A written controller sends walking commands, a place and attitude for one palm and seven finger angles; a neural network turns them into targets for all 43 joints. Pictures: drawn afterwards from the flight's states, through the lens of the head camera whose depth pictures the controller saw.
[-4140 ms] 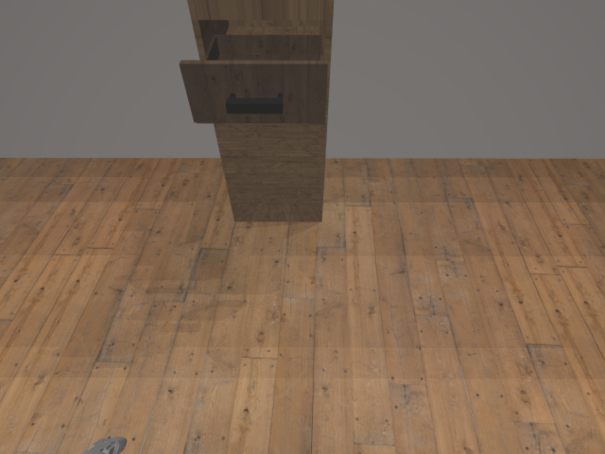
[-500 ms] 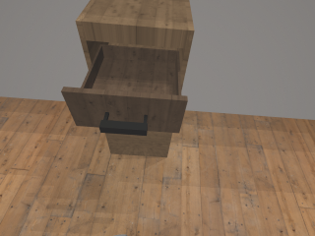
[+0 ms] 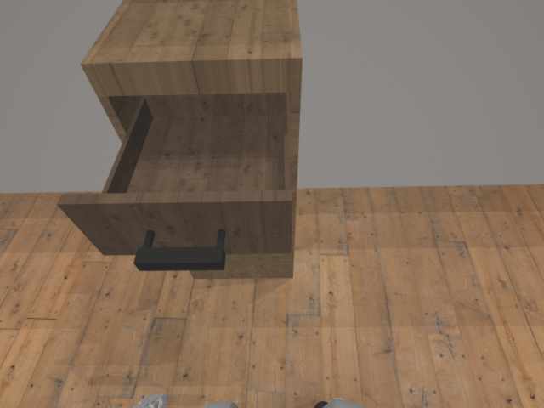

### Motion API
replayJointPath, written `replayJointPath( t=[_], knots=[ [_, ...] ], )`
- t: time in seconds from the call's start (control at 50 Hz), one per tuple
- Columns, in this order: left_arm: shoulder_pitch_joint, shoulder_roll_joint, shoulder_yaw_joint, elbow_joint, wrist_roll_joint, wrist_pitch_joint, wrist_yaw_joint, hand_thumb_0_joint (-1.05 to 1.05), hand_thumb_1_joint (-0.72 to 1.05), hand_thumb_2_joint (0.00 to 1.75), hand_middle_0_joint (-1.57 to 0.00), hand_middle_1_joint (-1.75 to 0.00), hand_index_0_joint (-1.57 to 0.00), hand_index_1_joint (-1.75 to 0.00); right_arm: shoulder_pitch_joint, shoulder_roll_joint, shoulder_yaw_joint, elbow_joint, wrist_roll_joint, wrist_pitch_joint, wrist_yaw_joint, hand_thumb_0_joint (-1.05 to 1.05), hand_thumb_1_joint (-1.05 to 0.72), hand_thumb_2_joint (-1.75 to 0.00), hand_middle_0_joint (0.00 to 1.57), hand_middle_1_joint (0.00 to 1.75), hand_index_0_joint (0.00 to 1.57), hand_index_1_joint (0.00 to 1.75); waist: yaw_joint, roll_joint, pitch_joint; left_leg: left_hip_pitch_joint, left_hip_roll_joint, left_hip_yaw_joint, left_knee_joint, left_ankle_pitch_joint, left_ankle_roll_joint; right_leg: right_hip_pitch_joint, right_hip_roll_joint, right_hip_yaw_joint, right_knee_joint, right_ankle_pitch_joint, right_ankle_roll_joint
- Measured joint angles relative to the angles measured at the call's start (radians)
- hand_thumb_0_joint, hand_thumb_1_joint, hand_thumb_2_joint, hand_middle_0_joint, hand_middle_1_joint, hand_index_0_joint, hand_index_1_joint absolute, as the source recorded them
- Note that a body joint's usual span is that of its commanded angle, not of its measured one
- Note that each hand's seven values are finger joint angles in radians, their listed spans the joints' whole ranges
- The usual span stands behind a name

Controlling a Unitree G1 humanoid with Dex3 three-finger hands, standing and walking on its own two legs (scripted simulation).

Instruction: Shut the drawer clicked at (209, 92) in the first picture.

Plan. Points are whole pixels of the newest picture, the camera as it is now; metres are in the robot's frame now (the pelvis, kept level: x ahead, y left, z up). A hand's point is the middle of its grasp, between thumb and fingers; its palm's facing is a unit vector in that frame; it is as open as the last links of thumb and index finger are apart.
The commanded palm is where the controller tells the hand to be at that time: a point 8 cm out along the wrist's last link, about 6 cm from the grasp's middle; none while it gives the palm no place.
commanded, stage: come to a stop and stand still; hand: left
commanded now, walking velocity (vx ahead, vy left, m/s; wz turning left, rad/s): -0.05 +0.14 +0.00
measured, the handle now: (183, 247) +0.35 +0.16 +0.01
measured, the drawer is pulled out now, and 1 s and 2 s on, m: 0.27 0.27 0.27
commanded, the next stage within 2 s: look again from close up in 1.30 s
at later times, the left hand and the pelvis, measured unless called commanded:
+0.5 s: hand out of the picture -0.09 +0.24 -0.17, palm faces +0.03 -0.99 -0.16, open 7.4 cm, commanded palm none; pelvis -0.06 +0.06 +0.02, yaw -2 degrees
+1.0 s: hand out of the picture -0.06 +0.14 -0.16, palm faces +0.03 -0.98 -0.21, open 7.2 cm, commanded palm none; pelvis -0.06 -0.03 +0.01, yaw +0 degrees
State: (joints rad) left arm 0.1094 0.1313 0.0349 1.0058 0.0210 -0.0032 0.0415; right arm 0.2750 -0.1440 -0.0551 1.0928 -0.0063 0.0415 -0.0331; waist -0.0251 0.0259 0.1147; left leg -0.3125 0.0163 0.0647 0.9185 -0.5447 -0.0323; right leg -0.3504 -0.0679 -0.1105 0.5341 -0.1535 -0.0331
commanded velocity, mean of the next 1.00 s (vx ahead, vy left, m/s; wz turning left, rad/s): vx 0.07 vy -0.06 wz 0.00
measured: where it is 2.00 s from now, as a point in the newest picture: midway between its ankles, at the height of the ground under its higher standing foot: outside the picture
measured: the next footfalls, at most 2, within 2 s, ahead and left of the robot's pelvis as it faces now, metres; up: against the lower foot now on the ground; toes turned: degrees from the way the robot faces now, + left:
left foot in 0.20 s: -0.03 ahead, +0.13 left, +0.00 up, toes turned +2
right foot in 0.80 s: -0.05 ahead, -0.11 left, +0.00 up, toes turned -4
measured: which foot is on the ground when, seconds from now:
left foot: up 0.00-0.18, down 0.20-1.00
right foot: down 0.00-0.20, up 0.22-0.78, down 0.80-1.00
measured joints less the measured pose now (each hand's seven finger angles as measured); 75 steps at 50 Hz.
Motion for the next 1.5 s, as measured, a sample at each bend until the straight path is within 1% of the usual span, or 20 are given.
replayJointPath(
  t=[0.04, 0.1, 0.16, 0.2, 0.24, 0.28, 0.34, 0.38, 0.46, 0.6, 0.74, 0.8, 0.84, 0.92, 1.0, 1.1, 1.26, 1.4, 1.46, 1.5],
  knots=[
    [-0.004, 0.003, 0.004, -0.007, 0.003, 0.010, 0.003, 0.00, 0.92, 0.89, -0.21, -0.30, -0.20, -0.30, -0.012, -0.006, -0.004, -0.010, -0.002, 0.009, 0.003, 0.01, -0.91, -0.90, 0.20, 0.30, 0.20, 0.30, 0.009, -0.004, 0.003, -0.032, -0.008, -0.014, 0.055, 0.012, -0.006, -0.006, -0.003, -0.001, -0.019, 0.022, 0.004],
    [0.002, 0.014, 0.011, -0.011, 0.009, 0.024, 0.004, 0.00, 0.92, 0.89, -0.21, -0.30, -0.21, -0.30, -0.026, -0.015, -0.008, -0.029, -0.005, 0.014, 0.009, 0.01, -0.91, -0.90, 0.20, 0.30, 0.20, 0.30, 0.020, -0.014, -0.007, -0.032, -0.007, -0.019, 0.025, 0.035, -0.009, -0.018, -0.008, 0.001, -0.043, 0.055, 0.013],
    [0.020, 0.031, 0.020, -0.010, 0.013, 0.037, 0.003, 0.00, 0.91, 0.89, -0.21, -0.30, -0.21, -0.30, -0.029, -0.020, -0.006, -0.049, -0.007, 0.003, 0.015, 0.01, -0.91, -0.90, 0.20, 0.30, 0.20, 0.30, 0.030, -0.030, -0.030, 0.020, 0.000, -0.016, -0.117, 0.062, 0.002, -0.035, -0.011, 0.006, -0.056, 0.085, 0.026],
    [0.039, 0.045, 0.023, -0.002, 0.010, 0.047, 0.001, 0.00, 0.91, 0.89, -0.21, -0.30, -0.21, -0.30, -0.018, -0.021, -0.001, -0.058, -0.009, -0.014, 0.017, 0.01, -0.91, -0.90, 0.20, 0.30, 0.20, 0.30, 0.033, -0.043, -0.055, 0.090, 0.002, -0.009, -0.289, 0.126, 0.012, -0.056, -0.011, 0.012, -0.041, 0.086, 0.038],
    [0.060, 0.061, 0.029, 0.019, -0.001, 0.062, 0.000, 0.00, 0.91, 0.89, -0.21, -0.30, -0.20, -0.30, -0.007, -0.007, 0.005, -0.053, -0.019, -0.025, 0.013, 0.00, -0.91, -0.90, 0.20, 0.30, 0.20, 0.30, 0.033, -0.075, -0.070, 0.106, -0.017, 0.011, -0.327, 0.189, 0.048, -0.080, -0.012, 0.051, 0.030, -0.048, 0.050],
    [0.091, 0.061, 0.030, 0.041, -0.002, 0.074, -0.006, 0.01, 0.91, 0.89, -0.20, -0.30, -0.20, -0.30, 0.023, 0.003, 0.015, -0.051, -0.027, -0.026, 0.008, 0.00, -0.91, -0.90, 0.20, 0.30, 0.20, 0.30, 0.024, -0.070, -0.104, 0.122, -0.015, 0.010, -0.374, 0.220, 0.073, -0.101, 0.022, 0.096, 0.145, -0.140, 0.048],
    [0.136, 0.059, 0.032, 0.056, 0.006, 0.066, -0.022, 0.01, 0.91, 0.89, -0.20, -0.29, -0.20, -0.30, 0.064, 0.018, 0.029, -0.032, -0.027, -0.033, 0.002, 0.00, -0.91, -0.90, 0.20, 0.30, 0.20, 0.30, 0.024, -0.054, -0.143, 0.148, -0.012, -0.006, -0.485, 0.285, 0.084, -0.126, 0.066, 0.136, 0.356, -0.129, 0.049],
    [0.168, 0.063, 0.033, 0.065, 0.007, 0.049, -0.028, 0.01, 0.91, 0.90, -0.20, -0.29, -0.20, -0.30, 0.079, 0.033, 0.037, -0.021, -0.022, -0.043, -0.001, 0.01, -0.91, -0.90, 0.20, 0.30, 0.20, 0.30, 0.031, -0.058, -0.151, 0.162, -0.017, -0.004, -0.546, 0.324, 0.087, -0.127, 0.076, 0.142, 0.450, -0.095, 0.054],
    [0.224, 0.070, 0.034, 0.100, 0.008, 0.044, -0.028, 0.01, 0.91, 0.90, -0.20, -0.29, -0.20, -0.30, 0.092, 0.060, 0.043, -0.011, -0.020, -0.067, -0.012, 0.01, -0.90, -0.90, 0.20, 0.30, 0.20, 0.30, 0.028, -0.081, -0.148, 0.169, -0.029, 0.016, -0.606, 0.362, 0.091, -0.098, 0.074, 0.147, 0.500, -0.087, 0.065],
    [0.238, 0.063, 0.027, 0.135, 0.004, 0.072, -0.026, 0.01, 0.91, 0.90, -0.20, -0.29, -0.20, -0.30, 0.114, 0.084, 0.046, 0.021, -0.022, -0.075, -0.030, 0.01, -0.90, -0.90, 0.20, 0.30, 0.20, 0.30, 0.002, -0.088, -0.114, 0.163, -0.020, 0.032, -0.616, 0.376, 0.085, -0.040, 0.055, 0.139, 0.419, -0.167, 0.070],
    [0.167, 0.022, 0.003, 0.117, -0.005, 0.051, -0.022, 0.01, 0.91, 0.90, -0.20, -0.29, -0.20, -0.30, 0.123, 0.062, 0.031, 0.072, -0.024, -0.050, -0.017, 0.01, -0.90, -0.90, 0.20, 0.30, 0.20, 0.30, -0.018, -0.057, -0.097, 0.133, -0.003, 0.020, -0.566, 0.363, 0.055, 0.057, 0.023, 0.098, 0.136, -0.217, 0.054],
    [0.152, 0.027, -0.001, 0.116, -0.002, 0.028, -0.005, 0.02, 0.94, 0.90, -0.20, -0.29, -0.20, -0.30, 0.128, 0.058, 0.027, 0.087, -0.016, -0.043, -0.011, 0.01, -0.90, -0.90, 0.20, 0.30, 0.20, 0.30, -0.013, -0.061, -0.105, 0.105, -0.005, 0.020, -0.500, 0.331, 0.028, 0.140, 0.020, 0.093, -0.054, -0.119, 0.046],
    [0.142, 0.015, -0.007, 0.130, -0.005, 0.014, 0.002, 0.02, 0.95, 0.89, -0.20, -0.29, -0.20, -0.30, 0.118, 0.042, 0.027, 0.096, -0.011, -0.035, -0.008, 0.01, -0.90, -0.90, 0.20, 0.30, 0.20, 0.30, -0.012, -0.022, -0.102, 0.100, 0.021, 0.001, -0.463, 0.304, 0.015, 0.156, 0.047, 0.077, -0.060, -0.123, 0.025],
    [0.161, 0.001, -0.019, 0.133, -0.012, -0.005, 0.000, 0.02, 0.95, 0.89, -0.20, -0.29, -0.20, -0.30, 0.105, 0.025, 0.033, 0.088, -0.017, -0.028, -0.003, 0.01, -0.91, -0.90, 0.20, 0.30, 0.20, 0.30, -0.007, 0.017, -0.123, 0.109, 0.046, -0.034, -0.467, 0.306, 0.019, 0.182, 0.083, 0.052, -0.090, -0.118, -0.004],
    [0.174, -0.004, -0.025, 0.141, -0.018, -0.008, 0.002, 0.02, 0.95, 0.89, -0.20, -0.29, -0.20, -0.30, 0.072, 0.027, 0.040, 0.078, -0.015, -0.037, -0.007, 0.01, -0.91, -0.90, 0.20, 0.30, 0.20, 0.30, 0.000, 0.008, -0.117, 0.128, 0.063, -0.046, -0.490, 0.314, -0.024, 0.197, 0.100, 0.040, -0.102, -0.118, -0.021],
    [0.191, -0.024, -0.030, 0.148, -0.021, -0.007, -0.003, 0.02, 0.94, 0.89, -0.20, -0.30, -0.20, -0.30, 0.028, 0.023, 0.043, 0.064, -0.012, -0.038, -0.012, 0.00, -0.91, -0.90, 0.20, 0.30, 0.20, 0.30, 0.019, 0.000, -0.098, 0.140, 0.076, -0.054, -0.506, 0.320, -0.042, 0.211, 0.115, 0.033, -0.119, -0.114, -0.032],
    [0.219, -0.056, -0.033, 0.157, -0.017, -0.007, -0.006, 0.01, 0.91, 0.89, -0.20, -0.30, -0.20, -0.30, -0.013, 0.002, 0.040, 0.053, -0.010, -0.032, -0.021, 0.01, -0.91, -0.90, 0.20, 0.30, 0.20, 0.30, 0.038, -0.005, -0.084, 0.155, 0.082, -0.057, -0.514, 0.317, -0.046, 0.232, 0.121, 0.030, -0.138, -0.112, -0.034],
    [0.222, -0.046, -0.030, 0.157, -0.015, -0.007, -0.006, 0.01, 0.91, 0.89, -0.20, -0.30, -0.20, -0.30, -0.019, 0.001, 0.042, 0.053, -0.010, -0.035, -0.023, 0.01, -0.92, -0.90, 0.20, 0.30, 0.20, 0.30, 0.040, -0.014, -0.081, 0.170, 0.075, -0.048, -0.526, 0.316, -0.044, 0.242, 0.113, 0.038, -0.144, -0.113, -0.028],
    [0.228, -0.048, -0.034, 0.132, -0.003, -0.037, 0.014, 0.01, 0.91, 0.89, -0.21, -0.30, -0.20, -0.30, -0.026, -0.015, 0.037, 0.019, -0.007, -0.026, -0.011, 0.01, -0.93, -0.90, 0.20, 0.30, 0.20, 0.30, 0.042, 0.001, -0.080, 0.079, 0.066, -0.058, -0.331, 0.245, -0.005, 0.214, 0.117, 0.047, -0.142, -0.101, -0.012],
    [0.232, -0.048, -0.037, 0.115, 0.002, -0.044, 0.013, 0.01, 0.90, 0.89, -0.21, -0.30, -0.20, -0.30, -0.030, -0.028, 0.031, -0.016, -0.004, -0.030, -0.005, 0.01, -0.93, -0.90, 0.20, 0.30, 0.20, 0.30, 0.035, 0.018, -0.073, 0.053, 0.054, -0.050, -0.282, 0.214, 0.012, 0.198, 0.119, 0.054, -0.130, -0.098, -0.012]
  ],
)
